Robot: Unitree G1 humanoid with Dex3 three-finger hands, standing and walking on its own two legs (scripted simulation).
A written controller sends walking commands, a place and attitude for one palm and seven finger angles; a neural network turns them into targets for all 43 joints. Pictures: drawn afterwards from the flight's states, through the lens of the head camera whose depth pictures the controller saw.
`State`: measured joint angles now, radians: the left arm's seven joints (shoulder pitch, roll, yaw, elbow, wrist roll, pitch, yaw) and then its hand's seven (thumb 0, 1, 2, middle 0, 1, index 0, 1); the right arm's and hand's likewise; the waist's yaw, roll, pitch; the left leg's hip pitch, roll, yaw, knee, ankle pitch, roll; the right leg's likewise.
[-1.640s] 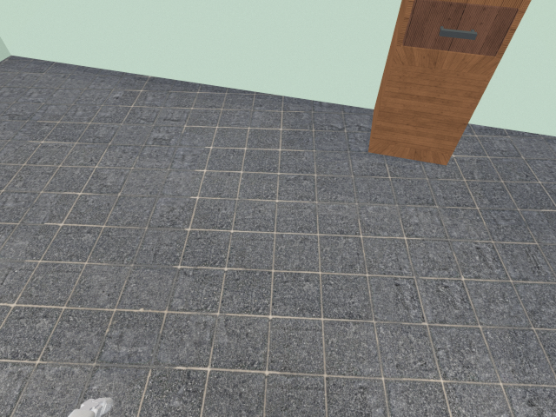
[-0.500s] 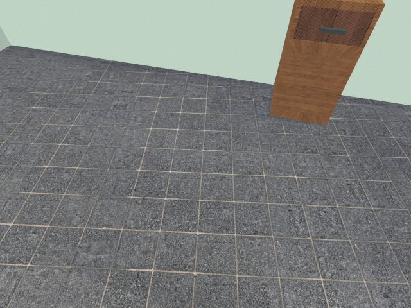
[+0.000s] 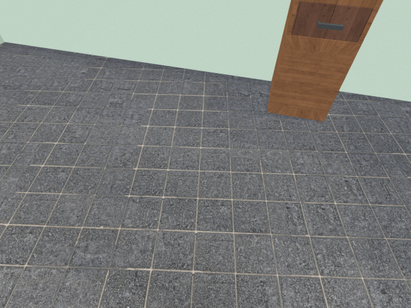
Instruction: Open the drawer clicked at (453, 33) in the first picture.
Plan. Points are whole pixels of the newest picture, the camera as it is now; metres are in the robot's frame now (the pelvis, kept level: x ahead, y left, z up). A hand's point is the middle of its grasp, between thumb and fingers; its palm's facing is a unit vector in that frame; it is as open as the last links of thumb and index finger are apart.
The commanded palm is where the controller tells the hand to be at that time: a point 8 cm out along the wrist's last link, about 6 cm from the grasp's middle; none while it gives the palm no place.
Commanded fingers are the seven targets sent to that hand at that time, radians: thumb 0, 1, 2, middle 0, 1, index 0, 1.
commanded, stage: walk to a spot facing it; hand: left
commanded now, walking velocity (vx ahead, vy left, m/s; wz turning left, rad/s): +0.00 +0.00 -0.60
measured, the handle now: (330, 25) +1.56 -0.60 -0.08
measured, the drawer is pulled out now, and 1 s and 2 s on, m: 0.00 0.00 0.00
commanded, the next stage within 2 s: none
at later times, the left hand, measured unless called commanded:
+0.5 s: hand out of the picture +0.04 +0.16 -0.16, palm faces -0.18 -0.96 -0.22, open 7.4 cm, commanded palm none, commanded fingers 0.00 0.90 0.90 -0.20 -0.30 -0.20 -0.30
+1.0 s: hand (156, 246) +0.29 +0.15 -0.17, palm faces -0.50 -0.84 -0.19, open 7.4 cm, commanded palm none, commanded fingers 0.00 0.90 0.90 -0.20 -0.30 -0.20 -0.30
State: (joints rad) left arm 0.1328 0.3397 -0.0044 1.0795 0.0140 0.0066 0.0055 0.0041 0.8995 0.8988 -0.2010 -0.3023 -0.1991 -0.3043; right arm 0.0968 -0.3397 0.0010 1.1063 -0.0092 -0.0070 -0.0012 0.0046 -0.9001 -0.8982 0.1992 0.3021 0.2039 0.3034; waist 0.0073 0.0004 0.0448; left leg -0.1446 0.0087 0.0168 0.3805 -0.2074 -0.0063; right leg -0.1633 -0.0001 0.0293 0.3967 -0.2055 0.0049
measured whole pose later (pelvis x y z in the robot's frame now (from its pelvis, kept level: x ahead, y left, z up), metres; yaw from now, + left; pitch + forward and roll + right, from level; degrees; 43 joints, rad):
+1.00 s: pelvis +0.11 +0.01 +0.00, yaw -33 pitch +0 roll -2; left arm 0.20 0.28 0.10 0.94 0.04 0.04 -0.05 0.01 0.91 0.90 -0.19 -0.30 -0.19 -0.30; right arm 0.40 -0.15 -0.01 1.02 -0.02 -0.07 -0.03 0.00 -0.90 -0.90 0.20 0.30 0.20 0.30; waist 0.00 -0.04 0.02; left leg -0.01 0.06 0.22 0.34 -0.33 0.02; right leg -0.67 -0.07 -0.02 1.15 -0.16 0.03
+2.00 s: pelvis +0.44 -0.25 +0.00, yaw -53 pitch +0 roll +0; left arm 0.25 0.18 0.08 1.06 0.04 0.02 -0.02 0.01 0.93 0.90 -0.20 -0.30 -0.19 -0.30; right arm 0.39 -0.14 -0.04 1.11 -0.03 -0.07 -0.01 0.00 -0.93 -0.90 0.20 0.30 0.20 0.30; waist -0.01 -0.02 0.04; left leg -0.02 0.07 0.27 0.34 -0.30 -0.01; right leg -0.56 -0.13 -0.09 0.86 -0.19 0.01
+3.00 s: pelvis +0.68 -0.62 -0.02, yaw -61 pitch -1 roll +2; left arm 0.17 0.17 0.07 1.02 0.03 -0.01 -0.01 0.00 0.91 0.90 -0.19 -0.30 -0.19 -0.30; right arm 0.39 -0.14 -0.05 1.12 -0.03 -0.04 -0.01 0.00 -0.91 -0.90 0.20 0.30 0.20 0.30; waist -0.04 0.01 0.07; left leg -0.05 0.12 0.32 0.47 -0.37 -0.06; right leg -0.44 -0.10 -0.13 0.62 -0.16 0.00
